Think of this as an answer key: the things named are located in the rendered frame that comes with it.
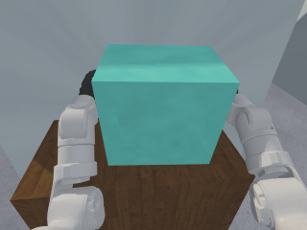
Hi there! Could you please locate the robot right forearm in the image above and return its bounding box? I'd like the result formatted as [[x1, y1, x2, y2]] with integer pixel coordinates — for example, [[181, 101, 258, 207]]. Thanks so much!
[[226, 93, 307, 192]]

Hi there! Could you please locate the left robot upper arm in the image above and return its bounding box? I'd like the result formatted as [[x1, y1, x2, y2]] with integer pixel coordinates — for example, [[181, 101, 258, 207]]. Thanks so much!
[[32, 186, 106, 230]]

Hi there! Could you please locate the carton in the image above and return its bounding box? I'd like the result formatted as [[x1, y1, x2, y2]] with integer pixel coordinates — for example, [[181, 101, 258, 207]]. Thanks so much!
[[91, 44, 240, 166]]

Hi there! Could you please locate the left robot hand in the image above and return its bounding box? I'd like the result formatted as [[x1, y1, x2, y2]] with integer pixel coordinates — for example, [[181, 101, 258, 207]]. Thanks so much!
[[79, 69, 97, 106]]

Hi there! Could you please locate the pedestal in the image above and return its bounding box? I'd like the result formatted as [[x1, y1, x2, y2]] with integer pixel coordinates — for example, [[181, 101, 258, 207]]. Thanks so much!
[[10, 118, 255, 230]]

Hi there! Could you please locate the right robot upper arm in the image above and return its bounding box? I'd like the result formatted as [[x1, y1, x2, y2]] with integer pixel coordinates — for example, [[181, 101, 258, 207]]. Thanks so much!
[[248, 176, 307, 230]]

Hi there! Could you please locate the robot left forearm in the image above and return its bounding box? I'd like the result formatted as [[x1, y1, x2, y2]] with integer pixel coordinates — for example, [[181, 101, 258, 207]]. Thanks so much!
[[47, 94, 98, 225]]

